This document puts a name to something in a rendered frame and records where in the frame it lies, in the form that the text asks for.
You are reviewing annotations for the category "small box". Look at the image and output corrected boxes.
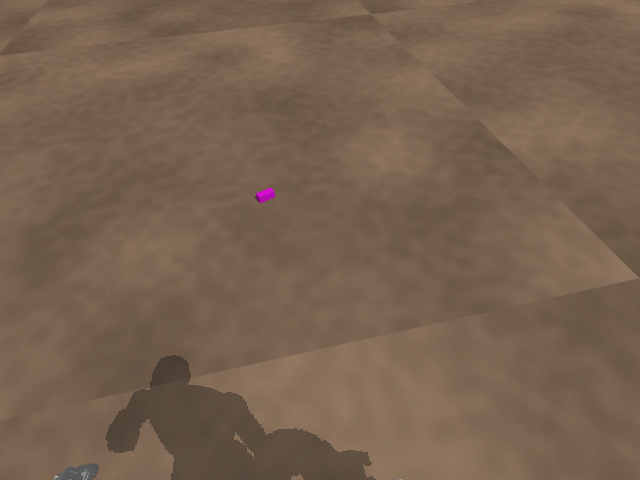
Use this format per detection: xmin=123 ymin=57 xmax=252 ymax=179
xmin=256 ymin=187 xmax=275 ymax=203

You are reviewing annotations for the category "left robot hand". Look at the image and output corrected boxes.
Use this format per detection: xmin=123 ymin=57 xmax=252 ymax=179
xmin=54 ymin=464 xmax=99 ymax=480

